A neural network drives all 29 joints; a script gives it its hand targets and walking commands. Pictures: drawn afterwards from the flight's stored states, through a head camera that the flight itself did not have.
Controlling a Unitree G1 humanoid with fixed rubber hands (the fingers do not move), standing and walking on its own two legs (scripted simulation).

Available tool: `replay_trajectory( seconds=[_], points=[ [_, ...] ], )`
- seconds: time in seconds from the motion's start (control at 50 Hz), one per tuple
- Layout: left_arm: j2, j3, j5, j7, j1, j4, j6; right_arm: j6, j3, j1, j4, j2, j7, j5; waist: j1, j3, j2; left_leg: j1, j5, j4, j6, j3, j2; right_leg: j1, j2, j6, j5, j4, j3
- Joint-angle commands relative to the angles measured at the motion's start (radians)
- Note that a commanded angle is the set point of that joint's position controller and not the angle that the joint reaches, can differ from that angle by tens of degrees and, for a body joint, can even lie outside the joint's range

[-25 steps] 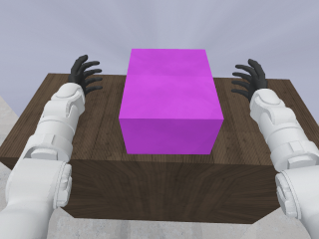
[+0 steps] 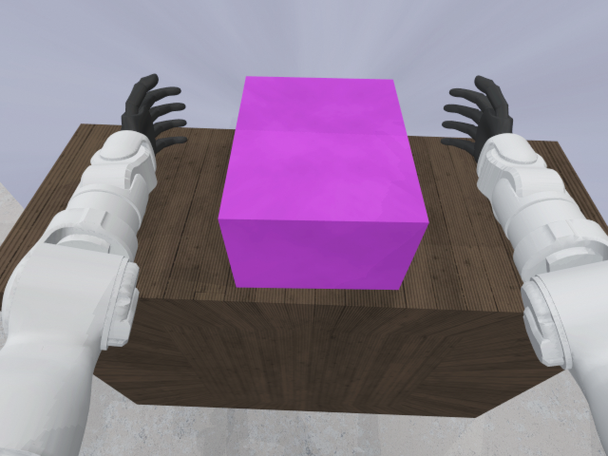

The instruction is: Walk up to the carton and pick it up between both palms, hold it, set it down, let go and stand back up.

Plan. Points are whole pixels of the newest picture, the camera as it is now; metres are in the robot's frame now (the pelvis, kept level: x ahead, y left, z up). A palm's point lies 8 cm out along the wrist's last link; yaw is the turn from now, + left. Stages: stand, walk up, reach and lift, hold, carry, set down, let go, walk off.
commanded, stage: reach and lift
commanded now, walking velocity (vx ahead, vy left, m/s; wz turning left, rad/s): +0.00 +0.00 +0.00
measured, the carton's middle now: (318, 178) +0.54 +0.03 +0.04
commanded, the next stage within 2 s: none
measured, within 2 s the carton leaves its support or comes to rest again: neither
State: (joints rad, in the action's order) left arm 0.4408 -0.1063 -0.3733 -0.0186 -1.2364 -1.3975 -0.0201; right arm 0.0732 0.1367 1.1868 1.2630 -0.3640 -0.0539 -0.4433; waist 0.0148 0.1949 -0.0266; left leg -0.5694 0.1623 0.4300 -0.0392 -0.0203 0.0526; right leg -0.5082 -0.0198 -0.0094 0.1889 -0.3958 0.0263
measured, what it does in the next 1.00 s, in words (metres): stands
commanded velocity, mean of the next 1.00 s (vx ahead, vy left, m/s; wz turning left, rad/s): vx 0.00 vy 0.00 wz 0.00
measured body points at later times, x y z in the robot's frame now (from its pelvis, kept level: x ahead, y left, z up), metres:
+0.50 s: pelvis -0.02 +0.01 -0.02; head +0.09 +0.03 +0.42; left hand +0.48 +0.22 +0.07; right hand +0.48 -0.17 +0.09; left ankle +0.01 +0.14 -0.74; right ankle -0.02 -0.11 -0.74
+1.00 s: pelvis -0.01 +0.01 -0.01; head +0.10 +0.04 +0.43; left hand +0.49 +0.22 +0.08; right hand +0.49 -0.13 +0.09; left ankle +0.01 +0.14 -0.74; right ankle -0.02 -0.11 -0.74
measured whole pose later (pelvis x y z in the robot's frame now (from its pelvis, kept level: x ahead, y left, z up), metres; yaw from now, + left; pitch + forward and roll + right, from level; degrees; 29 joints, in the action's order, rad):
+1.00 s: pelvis -0.01 +0.01 -0.01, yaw +0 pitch +25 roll -1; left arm 0.29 0.05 -0.19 0.06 -1.21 -1.50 0.27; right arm -0.16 -0.17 1.11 1.27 -0.16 -0.09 -0.12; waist -0.01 0.24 -0.05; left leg -0.76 0.16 0.48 -0.02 -0.01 0.04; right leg -0.71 0.00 0.01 0.19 -0.46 0.03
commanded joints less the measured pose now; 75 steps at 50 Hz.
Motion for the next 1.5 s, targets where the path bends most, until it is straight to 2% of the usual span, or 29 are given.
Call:
replay_trajectory(
  seconds=[0.0,0.06,0.1,0.16,0.22,0.28,0.34,0.4,0.42,0.46,0.54,0.6,0.66,0.72,0.8,0.88,0.94,1.0,1.08,1.1,1.12,1.16,1.3,1.36,1.38,1.4,1.42,1.44,1.48],
  points=[
    [0.149,0.005,0.006,-0.015,-0.403,0.093,0.154,-0.126,-0.025,0.386,-0.121,-0.121,0.011,0.011,0.019,0.657,0.037,0.243,-0.424,0.051,-0.012,0.061,-0.044,0.315,0.013,0.062,-0.533,-0.064,0.014],
    [0.132,-0.005,0.007,-0.018,-0.375,0.024,0.209,-0.175,-0.026,0.37,-0.099,-0.095,0.007,0.037,0.001,0.628,0.009,0.19,-0.379,0.07,-0.009,0.066,-0.046,0.293,0.013,0.068,-0.501,-0.075,0.018],
    [0.107,-0.014,0.013,-0.012,-0.391,0.034,0.25,-0.214,-0.067,0.361,-0.097,-0.092,0.007,0.053,0.002,0.685,0.054,0.217,-0.393,0.079,-0.025,0.065,-0.037,0.221,0.012,0.059,-0.448,-0.076,0.026],
    [0.059,-0.056,-0.005,0.013,-0.455,0.102,0.301,-0.264,-0.124,0.375,-0.12,-0.119,0.012,0.086,-0.026,0.8,0.145,0.345,-0.474,0.138,-0.066,0.053,-0.021,0.045,-0.009,0.029,-0.373,-0.069,0.057],
    [0.071,-0.05,-0.01,0.039,-0.466,0.188,0.321,-0.29,-0.148,0.371,-0.213,-0.133,0.007,0.104,-0.029,0.965,0.196,0.402,-0.532,0.186,-0.08,0.053,-0.022,0.034,-0.015,0.017,-0.417,-0.089,0.052],
    [0.052,-0.023,0.013,0.051,-0.434,0.194,0.294,-0.29,-0.181,0.38,-0.202,-0.158,0.005,0.128,-0.029,1.034,0.185,0.457,-0.573,0.208,-0.098,0.053,-0.015,-0.017,-0.03,0.021,-0.428,-0.088,0.077],
    [0.059,0.012,0.028,0.053,-0.414,0.186,0.28,-0.275,-0.176,0.381,-0.235,-0.145,0.005,0.138,-0.006,1.041,0.14,0.367,-0.496,0.193,-0.075,0.072,-0.021,0.04,-0.022,0.026,-0.418,-0.105,0.058],
    [0.051,0.039,0.057,0.071,-0.419,0.158,0.264,-0.267,-0.176,0.41,-0.211,-0.142,0.009,0.135,0.02,1.038,0.122,0.358,-0.509,0.195,-0.069,0.07,-0.02,0.039,-0.032,0.03,-0.413,-0.119,0.062],
    [0.047,0.036,0.057,0.073,-0.426,0.164,0.259,-0.258,-0.167,0.392,-0.194,-0.14,0.013,0.122,0.013,1.014,0.131,0.36,-0.499,0.194,-0.067,0.071,-0.019,0.045,-0.031,0.031,-0.404,-0.118,0.054],
    [0.052,0.063,0.061,0.067,-0.418,0.125,0.254,-0.238,-0.125,0.402,-0.179,-0.108,0.018,0.105,0.033,0.931,0.066,0.268,-0.418,0.171,-0.033,0.082,-0.025,0.096,-0.017,0.039,-0.385,-0.125,0.036],
    [0.05,0.069,0.058,0.063,-0.403,0.064,0.263,-0.223,-0.077,0.399,-0.134,-0.061,0.025,0.076,0.061,0.814,0.022,0.144,-0.331,0.123,-0.018,0.095,-0.036,0.169,0.0,0.049,-0.365,-0.13,0.014],
    [0.019,0.039,0.036,0.047,-0.397,-0.026,0.27,-0.204,-0.055,0.404,-0.091,-0.001,0.031,0.08,0.055,0.686,-0.029,0.064,-0.236,0.09,0.008,0.096,-0.035,0.175,0.012,0.058,-0.295,-0.119,-0.001],
    [0.013,0.045,0.046,0.031,-0.41,-0.081,0.292,-0.199,-0.049,0.406,-0.051,0.042,0.023,0.089,0.056,0.616,-0.059,-0.032,-0.169,0.066,0.027,0.104,-0.044,0.225,0.035,0.062,-0.311,-0.132,-0.023],
    [-0.005,0.049,0.049,0.024,-0.439,-0.07,0.325,-0.217,-0.092,0.423,-0.089,0.074,0.003,0.15,0.032,0.663,-0.084,-0.072,-0.141,0.057,0.025,0.107,-0.051,0.298,0.043,0.066,-0.341,-0.147,-0.029],
    [-0.065,0.063,0.083,0.038,-0.496,0.015,0.349,-0.248,-0.196,0.448,-0.2,0.104,-0.015,0.246,-0.001,0.823,-0.005,0.046,-0.286,0.083,-0.014,0.115,-0.054,0.282,0.034,0.057,-0.438,-0.139,-0.007],
    [-0.155,0.118,0.177,0.046,-0.464,0.073,0.328,-0.253,-0.276,0.395,-0.153,0.135,-0.014,0.322,-0.027,0.833,0.077,0.275,-0.474,0.11,-0.056,0.096,-0.036,0.184,0.012,0.03,-0.489,-0.101,0.031],
    [-0.249,0.188,0.273,0.031,-0.45,0.113,0.314,-0.279,-0.328,0.367,-0.168,0.19,0.016,0.386,0.0,0.842,0.157,0.423,-0.592,0.13,-0.082,0.099,-0.02,0.117,0.008,0.009,-0.449,-0.051,0.051],
    [-0.373,0.264,0.38,0.008,-0.433,0.151,0.316,-0.296,-0.397,0.338,-0.169,0.319,0.059,0.492,0.009,0.788,0.178,0.478,-0.652,0.118,-0.087,0.098,-0.007,0.111,0.005,0.001,-0.463,-0.02,0.064],
    [-0.726,0.299,0.549,-0.083,-0.354,0.082,0.316,-0.326,-0.484,0.299,-0.196,0.658,0.159,0.743,0.002,0.686,0.177,0.542,-0.648,0.079,-0.081,0.106,-0.004,0.146,0.007,0.0,-0.438,0.041,0.08],
    [-0.747,0.319,0.572,-0.097,-0.32,0.058,0.317,-0.325,-0.51,0.265,-0.177,0.697,0.176,0.784,0.003,0.627,0.16,0.537,-0.635,0.067,-0.076,0.109,-0.002,0.148,0.004,0.003,-0.439,0.047,0.082],
    [-0.758,0.334,0.59,-0.106,-0.304,0.063,0.32,-0.33,-0.513,0.254,-0.187,0.735,0.186,0.799,0.006,0.635,0.169,0.532,-0.614,0.058,-0.066,0.112,-0.005,0.171,0.005,0.004,-0.441,0.047,0.073],
    [-0.745,0.356,0.599,-0.103,-0.285,0.059,0.317,-0.325,-0.519,0.227,-0.167,0.759,0.192,0.837,0.01,0.608,0.13,0.507,-0.612,0.041,-0.052,0.117,-0.004,0.213,0.002,0.015,-0.462,0.038,0.068],
    [-0.693,0.432,0.626,-0.134,-0.235,0.045,0.286,-0.284,-0.527,0.195,-0.211,0.818,0.188,0.921,0.023,0.463,-0.008,0.357,-0.402,-0.05,0.006,0.158,-0.035,0.398,0.025,0.07,-0.464,0.021,0.049],
    [-0.71,0.415,0.613,-0.132,-0.269,0.102,0.291,-0.288,-0.516,0.179,-0.221,0.839,0.181,0.931,0.016,0.497,-0.001,0.386,-0.458,-0.051,0.006,0.16,-0.035,0.4,0.023,0.074,-0.481,0.018,0.055],
    [-0.706,0.428,0.62,-0.131,-0.264,0.101,0.292,-0.29,-0.502,0.18,-0.227,0.864,0.182,0.928,0.035,0.51,0.004,0.383,-0.443,-0.052,0.008,0.168,-0.04,0.415,0.022,0.073,-0.472,0.022,0.054],
    [-0.715,0.416,0.621,-0.128,-0.254,0.099,0.289,-0.29,-0.504,0.172,-0.223,0.859,0.184,0.94,0.024,0.511,0.0,0.403,-0.445,-0.055,0.005,0.162,-0.032,0.4,0.02,0.07,-0.468,0.023,0.057],
    [-0.704,0.426,0.623,-0.126,-0.251,0.093,0.285,-0.287,-0.493,0.174,-0.223,0.872,0.184,0.916,0.042,0.485,0.018,0.391,-0.469,-0.042,0.01,0.169,-0.036,0.406,0.027,0.073,-0.508,0.017,0.049],
    [-0.711,0.42,0.617,-0.13,-0.247,0.089,0.282,-0.285,-0.497,0.169,-0.22,0.875,0.179,0.922,0.025,0.481,0.009,0.387,-0.469,-0.044,0.004,0.173,-0.036,0.424,0.027,0.078,-0.525,0.013,0.05],
    [-0.717,0.44,0.634,-0.13,-0.242,0.1,0.272,-0.289,-0.494,0.171,-0.233,0.871,0.177,0.924,0.026,0.468,0.018,0.413,-0.471,-0.051,0.014,0.168,-0.037,0.409,0.027,0.076,-0.498,0.018,0.058]
  ],
)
